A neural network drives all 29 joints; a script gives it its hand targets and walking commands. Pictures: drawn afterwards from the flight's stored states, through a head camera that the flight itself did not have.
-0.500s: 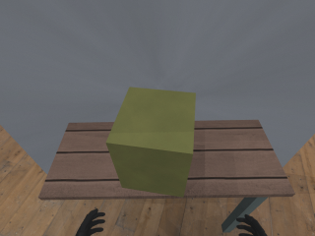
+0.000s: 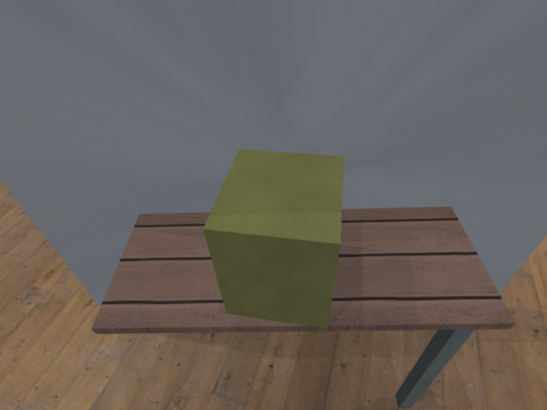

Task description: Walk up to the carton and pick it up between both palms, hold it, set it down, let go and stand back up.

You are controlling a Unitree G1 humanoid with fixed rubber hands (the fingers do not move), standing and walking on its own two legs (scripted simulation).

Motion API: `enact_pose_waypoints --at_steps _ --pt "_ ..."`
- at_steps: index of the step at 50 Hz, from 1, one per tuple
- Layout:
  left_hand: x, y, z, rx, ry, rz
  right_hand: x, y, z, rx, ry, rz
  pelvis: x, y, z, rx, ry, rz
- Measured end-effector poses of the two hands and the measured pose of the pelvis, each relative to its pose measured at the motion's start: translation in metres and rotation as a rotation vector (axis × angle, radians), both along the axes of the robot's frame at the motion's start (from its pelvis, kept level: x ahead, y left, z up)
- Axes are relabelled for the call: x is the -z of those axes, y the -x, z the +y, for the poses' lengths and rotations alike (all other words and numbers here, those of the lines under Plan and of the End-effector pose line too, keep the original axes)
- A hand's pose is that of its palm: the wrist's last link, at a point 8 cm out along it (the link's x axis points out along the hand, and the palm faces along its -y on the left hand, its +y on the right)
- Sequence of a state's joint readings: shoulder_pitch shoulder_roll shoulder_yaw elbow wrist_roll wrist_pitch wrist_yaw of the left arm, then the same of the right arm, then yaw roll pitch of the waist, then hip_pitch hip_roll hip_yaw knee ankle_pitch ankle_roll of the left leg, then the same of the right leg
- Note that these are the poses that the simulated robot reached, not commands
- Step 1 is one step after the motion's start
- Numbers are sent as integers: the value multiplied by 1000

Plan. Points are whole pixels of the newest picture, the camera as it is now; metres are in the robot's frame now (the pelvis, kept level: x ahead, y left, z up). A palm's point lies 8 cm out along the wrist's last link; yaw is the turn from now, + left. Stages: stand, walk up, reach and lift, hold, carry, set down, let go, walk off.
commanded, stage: stand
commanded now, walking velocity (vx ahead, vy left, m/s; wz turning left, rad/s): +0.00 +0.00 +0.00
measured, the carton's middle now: (282, 238) +0.43 +0.01 -0.01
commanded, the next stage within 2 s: none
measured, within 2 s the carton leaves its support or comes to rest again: neither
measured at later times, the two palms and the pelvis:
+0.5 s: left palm out of the picture -0.07 +0.23 -0.14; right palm out of the picture -0.05 -0.24 -0.15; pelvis -0.04 +0.00 +0.00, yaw +0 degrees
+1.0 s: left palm out of the picture -0.10 +0.22 -0.15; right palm out of the picture -0.07 -0.26 -0.17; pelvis -0.06 -0.02 -0.02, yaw -1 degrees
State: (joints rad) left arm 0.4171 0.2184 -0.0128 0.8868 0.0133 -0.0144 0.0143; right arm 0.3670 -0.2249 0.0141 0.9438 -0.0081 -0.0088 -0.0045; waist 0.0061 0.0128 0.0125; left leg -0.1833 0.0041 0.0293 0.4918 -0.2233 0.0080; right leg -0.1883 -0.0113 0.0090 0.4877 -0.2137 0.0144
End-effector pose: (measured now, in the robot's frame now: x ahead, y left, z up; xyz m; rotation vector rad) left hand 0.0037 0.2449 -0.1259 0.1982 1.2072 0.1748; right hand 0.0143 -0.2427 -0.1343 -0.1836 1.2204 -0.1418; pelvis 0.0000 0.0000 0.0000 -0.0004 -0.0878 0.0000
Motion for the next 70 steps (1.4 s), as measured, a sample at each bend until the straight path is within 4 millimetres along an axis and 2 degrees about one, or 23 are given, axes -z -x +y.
enact_pose_waypoints --at_steps 10,18,45,48,52,55,57,60,65,67,70 --pt "8 45 -5 -29 13 81 8 40 1 34 -2 65 3 19 2 1 -5 7" --pt "9 67 -7 -56 10 120 11 59 1 50 -7 93 4 30 0 2 -8 16" --pt "17 71 -18 -85 18 88 16 95 -2 123 -10 119 8 60 -10 7 -12 25" --pt "20 85 -23 -88 9 88 26 92 -8 138 -11 121 15 61 -15 13 -27 14" --pt "30 122 -35 -150 -5 134 42 71 -19 82 -14 91 27 62 -22 14 -28 12" --pt "33 146 -43 -200 7 205 42 56 -21 16 -6 49 27 61 -21 -3 0 -1" --pt "33 152 -45 -209 18 233 37 52 -19 -2 -6 37 25 58 -20 -13 8 0" --pt "33 149 -44 -194 34 240 29 52 -15 -10 -5 43 21 54 -17 -29 10 11" --pt "38 132 -33 -166 61 250 21 58 -6 11 20 50 22 46 -7 -47 -9 27" --pt "37 117 -28 -131 60 251 18 67 -3 32 30 72 20 40 -6 -37 -14 27" --pt "32 84 -21 -77 52 222 12 84 0 67 35 142 15 28 -9 -25 -22 22"
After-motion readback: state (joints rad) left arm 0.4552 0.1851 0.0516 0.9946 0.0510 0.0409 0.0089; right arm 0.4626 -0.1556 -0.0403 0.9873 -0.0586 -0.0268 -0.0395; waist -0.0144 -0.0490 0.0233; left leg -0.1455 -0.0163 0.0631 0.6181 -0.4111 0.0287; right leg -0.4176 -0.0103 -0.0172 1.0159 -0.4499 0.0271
